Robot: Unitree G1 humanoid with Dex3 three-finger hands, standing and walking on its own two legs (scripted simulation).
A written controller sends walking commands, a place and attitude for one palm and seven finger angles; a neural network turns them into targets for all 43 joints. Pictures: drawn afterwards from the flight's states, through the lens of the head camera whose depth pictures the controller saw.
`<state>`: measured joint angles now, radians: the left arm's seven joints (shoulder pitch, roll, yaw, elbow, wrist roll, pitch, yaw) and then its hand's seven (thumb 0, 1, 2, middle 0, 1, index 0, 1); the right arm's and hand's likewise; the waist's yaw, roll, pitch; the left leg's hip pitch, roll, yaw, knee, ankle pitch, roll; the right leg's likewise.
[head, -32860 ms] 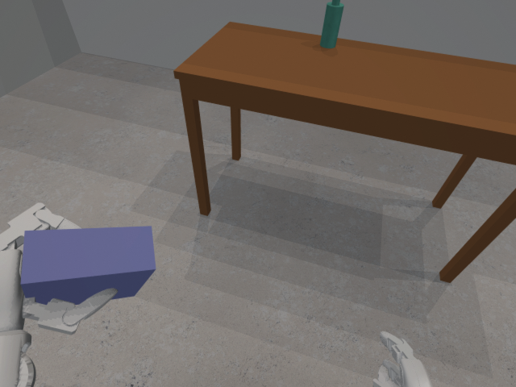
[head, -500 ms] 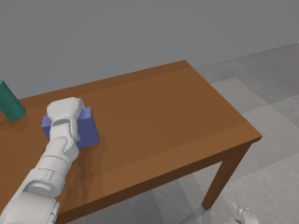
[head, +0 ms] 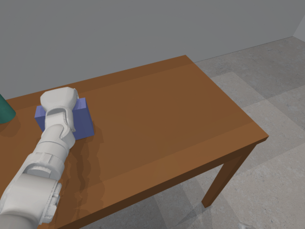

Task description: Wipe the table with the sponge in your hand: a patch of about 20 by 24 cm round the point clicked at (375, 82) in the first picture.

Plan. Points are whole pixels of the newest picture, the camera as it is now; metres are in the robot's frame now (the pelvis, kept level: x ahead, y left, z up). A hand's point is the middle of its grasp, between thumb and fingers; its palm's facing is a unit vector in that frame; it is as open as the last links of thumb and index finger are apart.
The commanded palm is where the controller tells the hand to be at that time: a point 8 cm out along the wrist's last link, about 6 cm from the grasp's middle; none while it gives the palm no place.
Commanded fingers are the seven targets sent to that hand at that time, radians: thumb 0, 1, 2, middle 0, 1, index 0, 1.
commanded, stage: slide back across to the first lane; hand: left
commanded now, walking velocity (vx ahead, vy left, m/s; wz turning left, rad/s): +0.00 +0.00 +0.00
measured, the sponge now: (69, 126) +0.40 +0.28 +0.03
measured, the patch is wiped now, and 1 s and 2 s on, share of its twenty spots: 1.00 1.00 1.00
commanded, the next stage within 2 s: wipe back along the first lane in 0.72 s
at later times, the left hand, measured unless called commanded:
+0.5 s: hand (51, 114) +0.40 +0.32 +0.08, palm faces -0.06 -0.03 -1.00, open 9.5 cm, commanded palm +0.37 +0.31 +0.12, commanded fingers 0.00 0.10 1.30 -1.20 -1.60 -1.20 -1.60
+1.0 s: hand (38, 122) +0.37 +0.34 +0.08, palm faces -0.06 -0.02 -1.00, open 9.5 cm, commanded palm +0.34 +0.33 +0.12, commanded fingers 0.00 0.10 1.30 -1.20 -1.60 -1.20 -1.60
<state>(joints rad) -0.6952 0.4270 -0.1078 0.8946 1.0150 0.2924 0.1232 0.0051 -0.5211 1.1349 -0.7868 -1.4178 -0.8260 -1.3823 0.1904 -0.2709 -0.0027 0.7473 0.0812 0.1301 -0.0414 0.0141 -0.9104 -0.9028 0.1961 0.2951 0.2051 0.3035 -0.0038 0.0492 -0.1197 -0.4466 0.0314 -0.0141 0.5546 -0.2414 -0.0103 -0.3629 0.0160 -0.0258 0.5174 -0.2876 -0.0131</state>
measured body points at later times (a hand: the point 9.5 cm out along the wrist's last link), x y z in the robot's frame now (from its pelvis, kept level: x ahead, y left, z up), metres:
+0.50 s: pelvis +0.01 +0.01 +0.00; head +0.03 -0.01 +0.45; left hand +0.40 +0.31 +0.14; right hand +0.14 -0.26 -0.12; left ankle +0.02 +0.13 -0.73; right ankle -0.02 -0.12 -0.73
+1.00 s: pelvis +0.02 +0.01 +0.00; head +0.04 -0.01 +0.45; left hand +0.37 +0.34 +0.13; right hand +0.18 -0.25 -0.11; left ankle +0.02 +0.13 -0.73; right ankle -0.02 -0.12 -0.73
